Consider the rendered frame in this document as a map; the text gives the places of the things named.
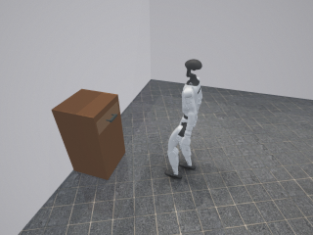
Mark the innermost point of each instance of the robot left hand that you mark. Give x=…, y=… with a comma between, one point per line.
x=185, y=141

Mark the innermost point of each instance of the robot right forearm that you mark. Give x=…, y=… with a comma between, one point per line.
x=198, y=106

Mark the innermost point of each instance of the robot left foot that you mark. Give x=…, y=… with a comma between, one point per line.
x=171, y=174

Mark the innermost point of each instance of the robot left upper arm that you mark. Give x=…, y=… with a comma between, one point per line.
x=189, y=96

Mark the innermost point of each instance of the handle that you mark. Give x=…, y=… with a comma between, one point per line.
x=113, y=117

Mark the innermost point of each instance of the right robot shin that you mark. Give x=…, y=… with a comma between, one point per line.
x=187, y=155

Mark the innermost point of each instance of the robot right hand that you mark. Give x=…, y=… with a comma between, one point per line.
x=196, y=118

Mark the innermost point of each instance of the cabinet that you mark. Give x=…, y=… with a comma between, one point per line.
x=90, y=153

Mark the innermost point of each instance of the robot left forearm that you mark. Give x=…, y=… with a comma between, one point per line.
x=190, y=123

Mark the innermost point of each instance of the drawer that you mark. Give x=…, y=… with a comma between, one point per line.
x=102, y=123

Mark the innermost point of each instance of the robot right upper arm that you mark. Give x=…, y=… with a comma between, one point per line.
x=200, y=97

